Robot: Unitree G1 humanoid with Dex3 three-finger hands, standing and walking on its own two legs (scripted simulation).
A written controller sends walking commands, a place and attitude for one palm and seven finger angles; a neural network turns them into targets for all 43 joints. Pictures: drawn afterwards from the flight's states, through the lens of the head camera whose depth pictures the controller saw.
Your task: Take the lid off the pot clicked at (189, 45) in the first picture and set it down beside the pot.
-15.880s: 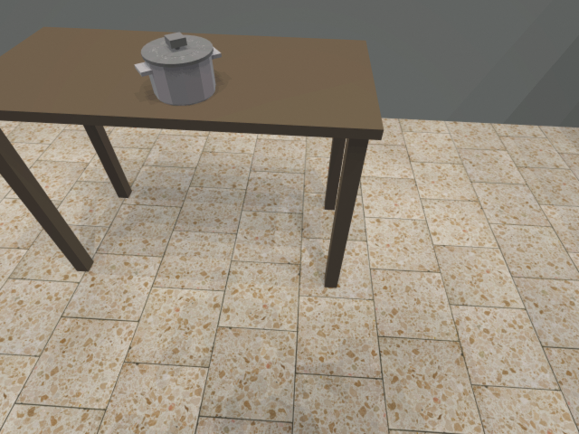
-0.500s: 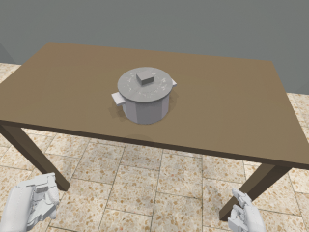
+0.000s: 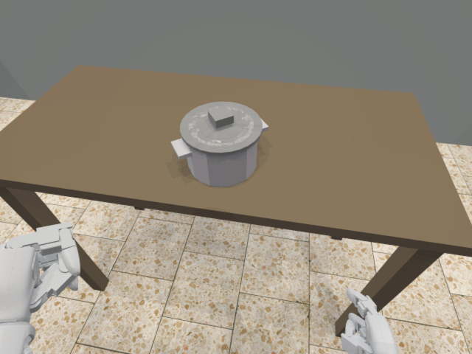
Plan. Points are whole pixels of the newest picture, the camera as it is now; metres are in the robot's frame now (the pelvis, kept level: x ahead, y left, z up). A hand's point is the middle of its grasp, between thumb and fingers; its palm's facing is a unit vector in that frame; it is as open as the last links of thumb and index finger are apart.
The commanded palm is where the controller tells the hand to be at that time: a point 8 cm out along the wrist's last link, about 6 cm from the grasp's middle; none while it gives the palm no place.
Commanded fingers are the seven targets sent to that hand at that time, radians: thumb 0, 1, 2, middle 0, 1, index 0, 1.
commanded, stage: reach forward and open the fingers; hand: left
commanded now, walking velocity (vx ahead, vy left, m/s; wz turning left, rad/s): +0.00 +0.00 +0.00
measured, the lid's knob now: (220, 116) +0.52 +0.11 +0.13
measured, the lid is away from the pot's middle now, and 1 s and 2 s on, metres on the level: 0.00 0.00 0.00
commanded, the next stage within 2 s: move the open hand above the knob in 1.12 s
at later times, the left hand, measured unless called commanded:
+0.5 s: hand (61, 260) +0.18 +0.26 +0.13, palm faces -0.24 -0.01 -0.97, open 4.0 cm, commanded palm +0.17 +0.26 +0.20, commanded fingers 0.00 0.12 1.34 -1.03 -0.61 -1.03 -0.61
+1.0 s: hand (70, 213) +0.23 +0.26 +0.17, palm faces -0.13 +0.00 -0.99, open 9.7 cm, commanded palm +0.21 +0.25 +0.24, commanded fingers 0.00 -0.31 1.45 -0.84 -0.08 -0.84 -0.08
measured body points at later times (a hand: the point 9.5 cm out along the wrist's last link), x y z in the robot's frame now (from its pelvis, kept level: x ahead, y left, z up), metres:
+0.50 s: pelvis -0.03 -0.01 +0.00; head -0.02 -0.07 +0.44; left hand +0.19 +0.26 +0.19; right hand +0.21 -0.22 -0.10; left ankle +0.02 +0.14 -0.75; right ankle -0.01 -0.15 -0.75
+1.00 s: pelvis -0.05 +0.01 +0.00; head -0.04 -0.03 +0.45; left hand +0.23 +0.26 +0.22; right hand +0.16 -0.21 -0.10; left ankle +0.02 +0.14 -0.75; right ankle -0.01 -0.14 -0.75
